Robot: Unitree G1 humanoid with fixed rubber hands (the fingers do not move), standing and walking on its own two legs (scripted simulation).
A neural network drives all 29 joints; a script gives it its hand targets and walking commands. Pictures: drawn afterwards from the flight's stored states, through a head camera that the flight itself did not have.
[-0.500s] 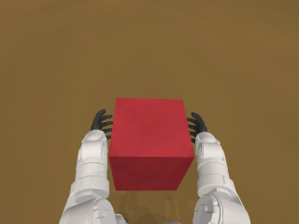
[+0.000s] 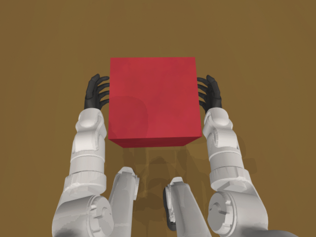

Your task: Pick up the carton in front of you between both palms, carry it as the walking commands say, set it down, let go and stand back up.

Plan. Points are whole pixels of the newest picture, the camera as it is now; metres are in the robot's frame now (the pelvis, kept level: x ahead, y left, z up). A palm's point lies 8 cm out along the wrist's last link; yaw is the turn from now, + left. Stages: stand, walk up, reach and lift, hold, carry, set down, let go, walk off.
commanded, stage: set down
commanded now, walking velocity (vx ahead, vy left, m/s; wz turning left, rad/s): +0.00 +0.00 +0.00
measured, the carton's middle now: (153, 109) +0.43 +0.03 -0.16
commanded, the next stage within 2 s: none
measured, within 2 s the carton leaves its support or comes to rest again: neither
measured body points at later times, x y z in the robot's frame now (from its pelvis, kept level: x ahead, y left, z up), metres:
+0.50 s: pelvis -0.03 +0.01 -0.13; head +0.27 +0.04 +0.22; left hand +0.44 +0.20 -0.24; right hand +0.48 -0.10 -0.24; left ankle +0.10 +0.13 -0.61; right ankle +0.03 -0.11 -0.61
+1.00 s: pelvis -0.05 +0.01 -0.22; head +0.31 +0.02 +0.04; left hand +0.47 +0.22 -0.39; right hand +0.52 -0.08 -0.39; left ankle +0.10 +0.13 -0.61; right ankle +0.03 -0.11 -0.61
